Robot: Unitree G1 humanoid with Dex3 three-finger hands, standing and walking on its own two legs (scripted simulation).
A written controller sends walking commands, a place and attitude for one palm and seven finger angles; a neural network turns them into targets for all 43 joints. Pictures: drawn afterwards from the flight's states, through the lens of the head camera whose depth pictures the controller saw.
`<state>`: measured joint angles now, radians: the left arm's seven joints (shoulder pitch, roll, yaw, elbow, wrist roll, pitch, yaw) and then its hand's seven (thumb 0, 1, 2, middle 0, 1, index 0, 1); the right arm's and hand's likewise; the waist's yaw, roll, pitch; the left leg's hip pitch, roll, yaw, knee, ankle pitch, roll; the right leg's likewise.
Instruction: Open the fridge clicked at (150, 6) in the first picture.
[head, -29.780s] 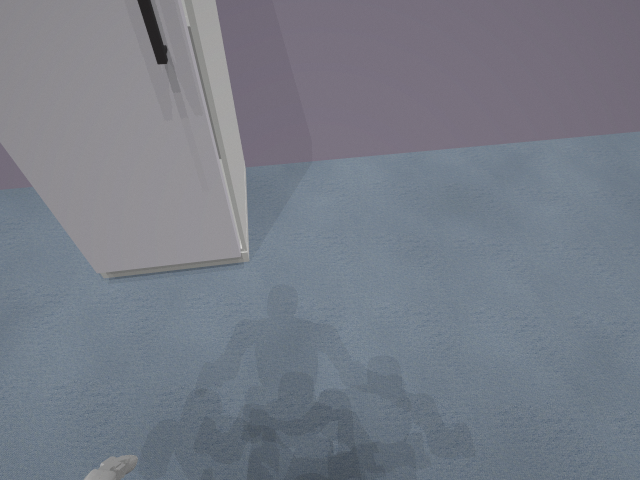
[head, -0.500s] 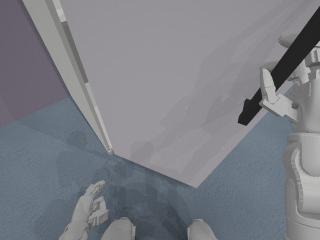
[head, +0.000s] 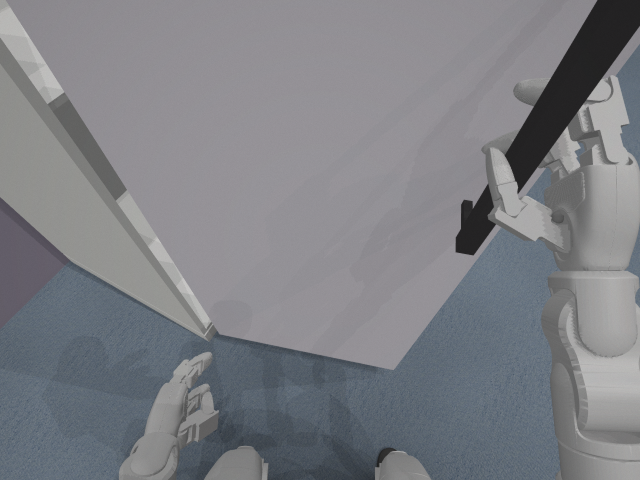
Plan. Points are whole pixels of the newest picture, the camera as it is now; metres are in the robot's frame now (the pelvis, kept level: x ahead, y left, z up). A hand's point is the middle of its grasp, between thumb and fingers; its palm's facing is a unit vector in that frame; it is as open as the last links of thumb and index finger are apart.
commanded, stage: walk backward, drawing the door open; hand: right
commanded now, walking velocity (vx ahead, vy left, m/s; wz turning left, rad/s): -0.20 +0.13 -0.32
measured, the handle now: (522, 136) +0.37 -0.15 +0.24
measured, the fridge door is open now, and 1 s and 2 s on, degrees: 73 76 74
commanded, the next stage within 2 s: stop walking and hold the door back in 0.02 s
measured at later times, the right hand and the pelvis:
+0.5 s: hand (487, 237) +0.28 -0.11 +0.22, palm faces +0.26 +0.95 -0.18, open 6.5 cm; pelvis -0.08 +0.09 +0.00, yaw -13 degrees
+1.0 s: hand (488, 198) +0.31 -0.11 +0.23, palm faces +0.28 +0.95 -0.11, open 5.7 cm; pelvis -0.11 +0.10 -0.01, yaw -10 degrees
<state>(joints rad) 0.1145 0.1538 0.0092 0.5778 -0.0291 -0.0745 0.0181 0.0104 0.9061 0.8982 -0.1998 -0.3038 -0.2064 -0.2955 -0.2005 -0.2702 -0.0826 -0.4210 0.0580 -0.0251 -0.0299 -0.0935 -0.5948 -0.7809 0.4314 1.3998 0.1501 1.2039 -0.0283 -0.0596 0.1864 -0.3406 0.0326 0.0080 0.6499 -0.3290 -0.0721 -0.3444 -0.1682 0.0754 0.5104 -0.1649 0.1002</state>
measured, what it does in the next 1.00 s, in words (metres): walks backwards: left foot, then right foot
